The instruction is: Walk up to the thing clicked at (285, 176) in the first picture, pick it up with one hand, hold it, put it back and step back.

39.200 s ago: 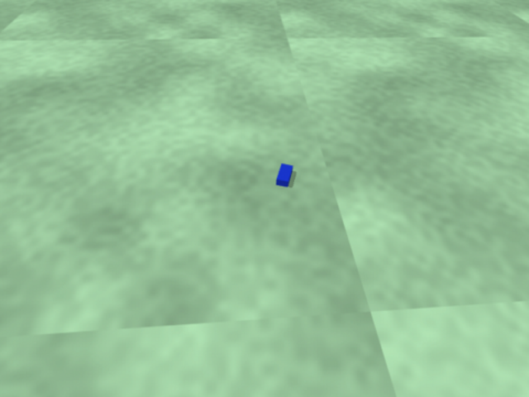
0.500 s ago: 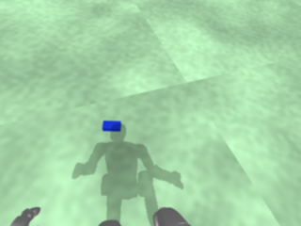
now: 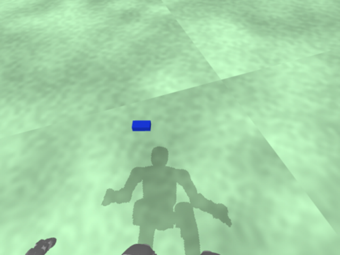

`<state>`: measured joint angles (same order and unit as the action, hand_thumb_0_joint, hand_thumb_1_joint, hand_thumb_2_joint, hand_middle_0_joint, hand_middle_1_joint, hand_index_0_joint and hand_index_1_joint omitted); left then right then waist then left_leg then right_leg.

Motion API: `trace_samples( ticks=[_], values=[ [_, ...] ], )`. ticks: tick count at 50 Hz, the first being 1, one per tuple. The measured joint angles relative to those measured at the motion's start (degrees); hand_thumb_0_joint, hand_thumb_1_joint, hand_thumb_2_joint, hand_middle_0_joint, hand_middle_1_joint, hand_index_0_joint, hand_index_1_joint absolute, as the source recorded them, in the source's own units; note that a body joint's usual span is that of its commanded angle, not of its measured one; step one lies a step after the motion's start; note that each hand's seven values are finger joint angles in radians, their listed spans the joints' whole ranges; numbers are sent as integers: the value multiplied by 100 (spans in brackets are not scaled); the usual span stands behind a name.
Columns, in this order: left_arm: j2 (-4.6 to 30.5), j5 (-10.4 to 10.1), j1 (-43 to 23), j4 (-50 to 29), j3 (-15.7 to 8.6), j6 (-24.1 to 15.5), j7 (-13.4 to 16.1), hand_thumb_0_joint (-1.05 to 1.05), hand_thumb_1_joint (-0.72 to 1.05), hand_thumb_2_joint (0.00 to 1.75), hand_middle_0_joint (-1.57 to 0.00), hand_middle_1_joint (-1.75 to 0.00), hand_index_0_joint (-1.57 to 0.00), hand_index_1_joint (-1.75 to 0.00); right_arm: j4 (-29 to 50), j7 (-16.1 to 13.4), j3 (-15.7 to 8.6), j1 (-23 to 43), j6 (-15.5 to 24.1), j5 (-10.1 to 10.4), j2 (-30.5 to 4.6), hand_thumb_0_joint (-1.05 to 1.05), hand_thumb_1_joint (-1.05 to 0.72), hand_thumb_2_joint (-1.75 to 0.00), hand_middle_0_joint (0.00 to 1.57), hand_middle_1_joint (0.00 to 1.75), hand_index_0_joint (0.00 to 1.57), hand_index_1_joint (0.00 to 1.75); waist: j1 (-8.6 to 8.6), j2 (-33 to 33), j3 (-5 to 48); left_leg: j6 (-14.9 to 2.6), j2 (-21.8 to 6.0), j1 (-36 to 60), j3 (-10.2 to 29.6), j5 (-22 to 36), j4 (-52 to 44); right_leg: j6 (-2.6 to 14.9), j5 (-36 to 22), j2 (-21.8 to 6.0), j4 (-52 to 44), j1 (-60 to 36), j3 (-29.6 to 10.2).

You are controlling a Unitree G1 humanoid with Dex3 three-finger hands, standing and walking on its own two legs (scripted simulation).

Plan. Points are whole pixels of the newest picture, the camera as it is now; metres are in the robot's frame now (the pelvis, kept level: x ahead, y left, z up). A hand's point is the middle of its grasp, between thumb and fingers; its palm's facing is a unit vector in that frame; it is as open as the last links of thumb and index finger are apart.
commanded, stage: step back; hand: left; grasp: from above
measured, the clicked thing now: (141, 125) +1.00 +0.27 -0.74
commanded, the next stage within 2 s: stand in 1.22 s
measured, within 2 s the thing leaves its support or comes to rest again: neither
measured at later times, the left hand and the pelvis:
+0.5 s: hand out of the picture -0.07 +0.27 -0.14, palm faces +0.02 -0.92 -0.38, open 7.4 cm; pelvis -0.09 +0.00 +0.00, yaw +0 degrees
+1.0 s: hand out of the picture +0.05 +0.30 -0.14, palm faces -0.02 -0.92 -0.39, open 7.4 cm; pelvis -0.04 +0.03 +0.00, yaw +0 degrees
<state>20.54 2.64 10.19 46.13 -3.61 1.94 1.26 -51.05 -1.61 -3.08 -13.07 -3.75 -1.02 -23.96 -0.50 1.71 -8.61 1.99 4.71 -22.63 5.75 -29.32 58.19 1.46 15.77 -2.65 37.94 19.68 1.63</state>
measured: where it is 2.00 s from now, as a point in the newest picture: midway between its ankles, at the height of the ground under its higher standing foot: outside the picture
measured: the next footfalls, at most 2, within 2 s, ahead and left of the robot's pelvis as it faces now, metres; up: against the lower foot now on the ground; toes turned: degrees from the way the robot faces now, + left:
left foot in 0.10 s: -0.02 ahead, +0.15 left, +0.00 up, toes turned +1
right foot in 0.38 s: +0.00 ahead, -0.10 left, +0.00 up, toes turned -1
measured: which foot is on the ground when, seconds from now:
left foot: up 0.00-0.08, down 0.10-1.00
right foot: down 0.00-0.14, up 0.16-0.36, down 0.38-1.00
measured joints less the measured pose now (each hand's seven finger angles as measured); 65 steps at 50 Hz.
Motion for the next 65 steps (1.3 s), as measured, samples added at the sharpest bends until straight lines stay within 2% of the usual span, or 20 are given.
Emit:
trace_samples(
  ticks=[4,7,9,11,13,18,20,21,23,25,30,32,34,37,40,42,44,46,51,65],
  values=[
    [77,-32,-256,-88,25,-24,-4,1,90,90,-21,-30,-21,-30,-116,85,-7,-45,32,-26,61,0,-90,-90,21,30,21,30,33,-86,-39,-121,-247,695,-344,39,-1330,-49,-165,-163,139,299,195],
    [172,-66,-323,31,42,19,-28,1,90,90,-21,-30,-20,-30,-235,163,-41,-16,115,-80,168,0,-90,-90,21,30,21,30,20,-357,-46,-258,-145,1027,-596,786,-2119,-95,5,-324,389,507,45],
    [147,-93,-209,263,43,53,-37,1,90,90,-21,-30,-20,-30,-273,230,-15,-42,136,-128,194,0,-90,-90,21,30,21,30,93,-299,123,-357,-222,931,-580,843,-2086,-86,896,-57,840,660,-192],
    [194,-135,-93,466,22,63,-72,1,90,90,-21,-30,-20,-30,-330,223,32,-32,190,-169,272,0,-90,-90,21,30,21,30,148,-307,231,-354,-300,937,-563,976,-2221,-47,988,244,1443,745,-534],
    [251,-165,35,612,-11,31,-116,1,90,90,-21,-30,-20,-30,-367,207,72,-12,247,-182,347,0,-90,-90,21,30,21,30,126,-354,317,-311,-359,942,-588,1102,-2350,-31,893,387,1637,647,-688],
    [261,-122,398,921,-33,-73,-216,1,90,90,-21,-30,-20,-30,-313,248,41,142,299,-217,373,0,-90,-90,21,30,21,30,9,-298,487,-270,-548,817,-742,1103,-2258,-73,1066,310,277,-303,-418],
    [153,-82,425,1080,-28,-141,-197,1,90,90,-21,-30,-20,-30,-278,247,10,239,284,-183,307,0,-90,-90,21,30,21,30,6,-56,411,-232,-746,760,-672,1016,-2051,-52,241,470,-323,-609,-289],
    [99,-51,453,1116,-9,-186,-192,1,90,90,-21,-30,-20,-30,-275,243,-5,249,266,-156,284,0,-90,-90,21,30,21,30,5,51,411,-234,-782,717,-562,847,-1936,-41,93,540,-413,-655,-231],
    [46,-7,538,1128,28,-270,-203,1,90,90,-21,-30,-20,-30,-319,243,-22,251,231,-127,276,0,-90,-90,21,30,21,30,-80,56,494,-226,-623,541,-386,361,-1516,48,125,528,-405,-599,-244],
    [-19,-5,566,1120,54,-335,-195,1,90,90,-21,-30,-20,-30,-354,259,-45,235,249,-99,226,0,-90,-90,21,30,21,30,-154,55,500,-237,-483,397,-278,295,-1157,83,120,461,-475,-616,-258],
    [-67,-7,579,1080,81,-409,-206,1,90,90,-21,-30,-20,-30,-465,300,-88,165,338,-103,114,0,-90,-90,21,30,21,30,-203,48,518,-207,-559,381,-373,354,-1562,-52,35,281,-628,-639,-214],
    [-24,-21,547,1066,103,-370,-215,1,90,90,-21,-30,-20,-30,-517,308,-119,132,378,-113,108,0,-90,-90,21,30,21,30,-181,7,522,-207,-587,599,-462,607,-2197,-136,121,194,-515,-596,-189],
    [45,-50,494,1063,132,-319,-204,1,90,90,-21,-30,-20,-30,-585,280,-146,161,424,-137,163,0,-90,-90,21,30,21,30,-171,-140,459,-188,-475,747,-567,1403,-2523,-193,272,57,-272,-536,-269],
    [131,-115,445,1144,156,-245,-179,1,90,90,-21,-30,-20,-30,-609,268,-102,189,480,-143,300,0,-90,-90,21,30,21,30,-100,-252,514,-252,-463,773,-679,1315,-2485,-65,923,141,346,-303,-421],
    [237,-162,347,1170,143,-265,-167,1,90,90,-21,-30,-20,-30,-595,255,-33,211,532,-151,440,0,-90,-90,21,30,21,30,-23,-310,493,-237,-537,888,-732,1249,-2552,-10,1129,191,526,-215,-342],
    [259,-177,250,1174,130,-337,-157,1,90,90,-21,-30,-20,-30,-603,254,-1,243,520,-128,464,0,-90,-90,21,30,21,30,6,-283,454,-201,-597,921,-751,1170,-2485,-5,775,169,-67,-376,-219],
    [221,-157,104,1204,108,-409,-125,1,90,90,-21,-30,-20,-30,-633,238,17,301,466,-62,441,0,-90,-90,21,30,21,30,30,-161,370,-153,-697,924,-715,1019,-2280,-105,-28,237,-521,-584,-147],
    [155,-144,-7,1203,128,-454,-108,1,90,90,-20,-30,-20,-30,-682,209,26,338,399,6,418,0,-90,-90,21,30,21,30,60,-23,394,-141,-765,890,-632,921,-2153,-158,31,305,-524,-626,-82],
    [70,-174,-280,1239,207,-399,-108,1,90,90,-21,-30,-20,-30,-868,183,37,438,447,0,415,0,-90,-90,21,30,21,30,82,-103,490,-165,-558,1100,-704,956,-2437,-231,268,115,-368,-628,-190],
    [-21,-240,-841,1459,307,-312,-84,1,90,90,-21,-30,-20,-30,-1151,151,124,832,451,55,455,0,-90,-90,21,30,21,30,114,-197,434,-184,-545,1478,-736,1227,-3012,-275,-16,108,-952,-1003,-209]
  ],
)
